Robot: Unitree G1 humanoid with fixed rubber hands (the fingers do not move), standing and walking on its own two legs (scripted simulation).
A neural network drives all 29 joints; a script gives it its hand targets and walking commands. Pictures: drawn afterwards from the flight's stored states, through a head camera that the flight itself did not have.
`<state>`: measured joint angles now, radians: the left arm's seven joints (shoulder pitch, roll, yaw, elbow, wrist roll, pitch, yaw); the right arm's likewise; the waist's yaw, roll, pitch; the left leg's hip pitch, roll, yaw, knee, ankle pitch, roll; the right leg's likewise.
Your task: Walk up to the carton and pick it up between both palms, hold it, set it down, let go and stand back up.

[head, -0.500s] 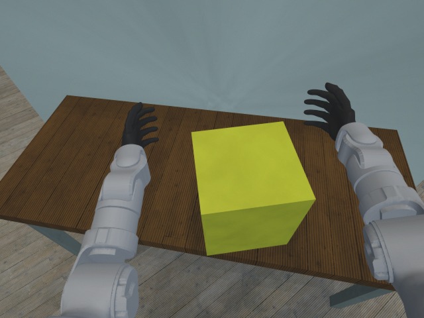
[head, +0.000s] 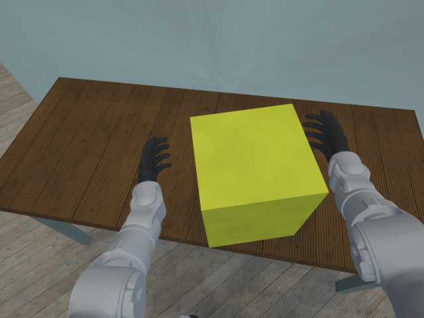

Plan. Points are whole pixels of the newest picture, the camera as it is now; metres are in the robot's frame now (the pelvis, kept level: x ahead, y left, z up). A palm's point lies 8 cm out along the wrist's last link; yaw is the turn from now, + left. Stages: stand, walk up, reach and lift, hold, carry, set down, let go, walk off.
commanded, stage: reach and lift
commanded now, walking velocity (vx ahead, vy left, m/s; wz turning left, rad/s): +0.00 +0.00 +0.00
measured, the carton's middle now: (247, 182) +0.41 +0.01 -0.06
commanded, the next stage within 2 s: none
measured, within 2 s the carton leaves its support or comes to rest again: neither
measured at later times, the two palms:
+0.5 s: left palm (162, 183) +0.36 +0.18 -0.02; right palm (316, 160) +0.46 -0.13 -0.01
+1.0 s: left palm (163, 183) +0.36 +0.18 -0.02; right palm (307, 162) +0.45 -0.11 -0.01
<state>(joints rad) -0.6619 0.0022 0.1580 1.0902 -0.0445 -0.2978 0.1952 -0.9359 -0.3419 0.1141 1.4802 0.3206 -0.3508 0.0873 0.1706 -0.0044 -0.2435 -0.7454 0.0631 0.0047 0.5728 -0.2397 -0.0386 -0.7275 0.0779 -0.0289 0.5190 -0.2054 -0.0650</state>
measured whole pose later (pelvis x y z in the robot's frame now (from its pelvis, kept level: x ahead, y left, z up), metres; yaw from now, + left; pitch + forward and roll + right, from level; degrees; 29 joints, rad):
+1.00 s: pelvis -0.01 -0.01 -0.01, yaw +1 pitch +25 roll +0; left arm -0.65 -0.13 0.45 1.01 0.22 -0.40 0.17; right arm -0.93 -0.16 -0.27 1.43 -0.17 -0.47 -0.04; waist 0.13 0.01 -0.20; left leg -0.82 0.05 0.00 0.64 -0.25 -0.04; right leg -0.82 0.07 -0.04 0.63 -0.25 -0.07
